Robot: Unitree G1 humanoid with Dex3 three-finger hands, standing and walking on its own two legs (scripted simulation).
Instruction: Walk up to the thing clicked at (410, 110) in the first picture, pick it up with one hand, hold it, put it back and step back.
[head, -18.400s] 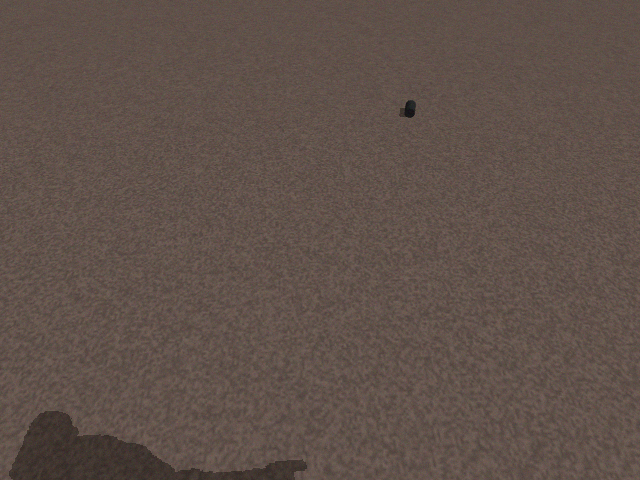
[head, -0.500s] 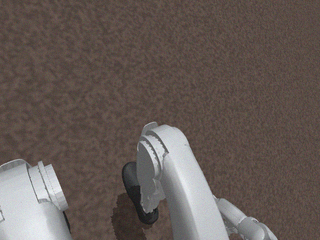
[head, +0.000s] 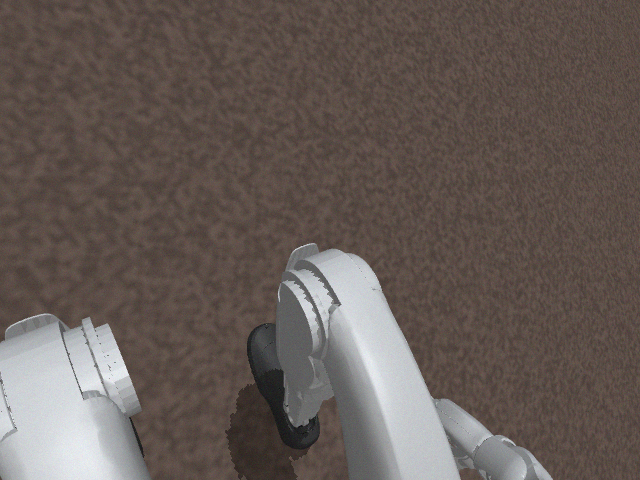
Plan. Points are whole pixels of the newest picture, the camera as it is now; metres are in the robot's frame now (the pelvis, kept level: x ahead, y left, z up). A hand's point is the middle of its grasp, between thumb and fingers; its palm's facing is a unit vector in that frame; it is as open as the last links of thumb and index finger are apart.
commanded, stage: close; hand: left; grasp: from above
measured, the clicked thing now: out of the picture +0.42 +0.37 -0.27
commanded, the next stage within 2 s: settle in 0.46 s
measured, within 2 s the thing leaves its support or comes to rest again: leaves its support in 0.90 s
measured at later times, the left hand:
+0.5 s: hand out of the picture +0.41 +0.36 -0.24, palm faces -0.43 -0.18 -0.89, open 8.6 cm
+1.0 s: hand out of the picture +0.41 +0.37 -0.21, palm faces -0.39 -0.15 -0.91, open 8.4 cm
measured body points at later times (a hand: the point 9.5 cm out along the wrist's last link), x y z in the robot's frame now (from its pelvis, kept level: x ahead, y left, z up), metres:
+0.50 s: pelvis +0.00 +0.00 +0.00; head +0.26 +0.14 +0.34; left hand +0.43 +0.36 -0.19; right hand +0.09 -0.26 -0.06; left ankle +0.07 +0.13 -0.26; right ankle +0.12 -0.12 -0.26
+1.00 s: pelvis +0.01 +0.00 +0.01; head +0.25 +0.13 +0.36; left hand +0.42 +0.37 -0.16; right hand +0.10 -0.26 -0.07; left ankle +0.07 +0.13 -0.26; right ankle +0.12 -0.12 -0.26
